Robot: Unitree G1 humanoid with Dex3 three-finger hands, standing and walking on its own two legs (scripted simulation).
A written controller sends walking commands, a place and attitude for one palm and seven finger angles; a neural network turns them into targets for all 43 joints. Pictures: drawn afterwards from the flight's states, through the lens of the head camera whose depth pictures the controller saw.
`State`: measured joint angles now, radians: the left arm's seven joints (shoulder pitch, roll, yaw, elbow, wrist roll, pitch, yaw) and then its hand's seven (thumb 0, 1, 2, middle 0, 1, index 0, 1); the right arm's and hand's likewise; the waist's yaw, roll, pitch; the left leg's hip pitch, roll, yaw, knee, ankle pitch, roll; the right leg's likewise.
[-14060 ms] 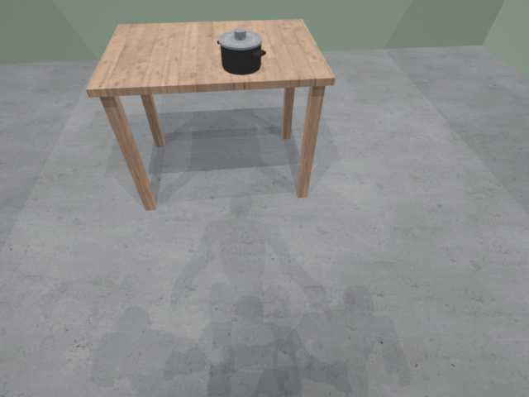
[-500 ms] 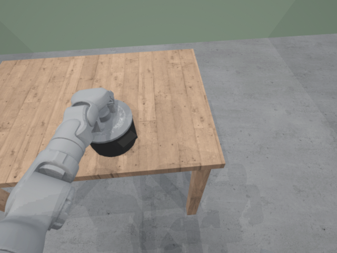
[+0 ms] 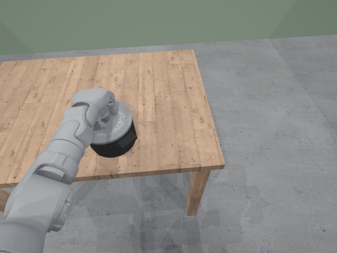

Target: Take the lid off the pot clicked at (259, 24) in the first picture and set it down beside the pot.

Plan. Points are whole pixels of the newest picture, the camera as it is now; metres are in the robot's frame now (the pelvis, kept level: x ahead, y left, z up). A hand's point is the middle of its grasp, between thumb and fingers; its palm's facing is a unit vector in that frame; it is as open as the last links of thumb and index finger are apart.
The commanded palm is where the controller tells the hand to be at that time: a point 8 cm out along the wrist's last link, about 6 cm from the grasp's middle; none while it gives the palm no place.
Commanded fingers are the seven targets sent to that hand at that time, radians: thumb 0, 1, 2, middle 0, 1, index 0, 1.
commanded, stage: close the fingers and squeeze the knob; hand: left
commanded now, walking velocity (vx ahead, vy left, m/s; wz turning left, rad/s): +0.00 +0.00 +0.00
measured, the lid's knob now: (102, 115) +0.47 +0.18 +0.04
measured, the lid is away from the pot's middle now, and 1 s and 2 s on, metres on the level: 0.01 0.01 0.01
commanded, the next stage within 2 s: lift the lid straight up in 0.58 s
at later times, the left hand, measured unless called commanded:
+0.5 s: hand (98, 118) +0.44 +0.18 +0.06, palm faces -0.36 -0.06 -0.93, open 7.2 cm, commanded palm +0.44 +0.18 +0.12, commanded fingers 0.00 0.71 0.79 -0.87 -1.05 -0.85 -1.04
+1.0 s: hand (98, 115) +0.44 +0.17 +0.07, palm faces -0.33 -0.07 -0.94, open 7.1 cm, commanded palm +0.44 +0.18 +0.15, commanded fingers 0.00 0.78 0.82 -0.89 -1.07 -0.87 -1.05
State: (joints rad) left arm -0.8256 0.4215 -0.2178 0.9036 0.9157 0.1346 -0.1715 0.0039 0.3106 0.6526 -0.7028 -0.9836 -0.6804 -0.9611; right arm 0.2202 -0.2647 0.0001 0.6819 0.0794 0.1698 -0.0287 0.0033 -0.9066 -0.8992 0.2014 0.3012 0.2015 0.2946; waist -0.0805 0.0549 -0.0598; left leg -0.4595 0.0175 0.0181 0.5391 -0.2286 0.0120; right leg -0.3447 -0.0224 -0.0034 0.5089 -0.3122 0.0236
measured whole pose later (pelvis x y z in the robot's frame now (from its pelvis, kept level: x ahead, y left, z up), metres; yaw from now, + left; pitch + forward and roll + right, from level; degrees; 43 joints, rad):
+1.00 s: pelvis +0.00 +0.00 +0.00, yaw +0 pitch +7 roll -1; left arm -0.82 0.41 -0.24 0.87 0.90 0.16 -0.18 0.00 0.34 0.62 -0.70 -0.96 -0.67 -0.95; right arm 0.21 -0.26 0.00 0.69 0.08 0.16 -0.03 0.00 -0.91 -0.90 0.20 0.30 0.20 0.29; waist -0.07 0.06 -0.06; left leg -0.43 0.01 0.01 0.52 -0.22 0.01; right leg -0.32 -0.03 -0.01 0.50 -0.31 0.02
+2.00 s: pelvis -0.01 +0.01 +0.00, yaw +2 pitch +5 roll +0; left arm -1.00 0.45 -0.27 0.82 0.89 0.21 -0.32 -0.02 0.34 0.62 -0.71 -0.97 -0.67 -0.95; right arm 0.18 -0.27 0.03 0.70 0.08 0.13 -0.02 0.00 -0.91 -0.90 0.20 0.30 0.20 0.29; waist -0.06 0.07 -0.03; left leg -0.39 -0.01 0.00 0.48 -0.19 0.02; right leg -0.27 -0.05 -0.02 0.46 -0.28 0.03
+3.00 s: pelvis -0.01 +0.01 +0.01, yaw +2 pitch +5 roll +0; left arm -1.11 0.50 -0.25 0.84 0.92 0.23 -0.43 -0.02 0.33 0.62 -0.72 -0.97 -0.67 -0.95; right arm 0.18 -0.27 0.03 0.68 0.08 0.11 -0.03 0.00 -0.91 -0.90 0.20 0.30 0.20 0.29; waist -0.06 0.07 -0.02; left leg -0.37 -0.01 0.00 0.45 -0.17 0.02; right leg -0.26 -0.05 -0.02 0.44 -0.27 0.04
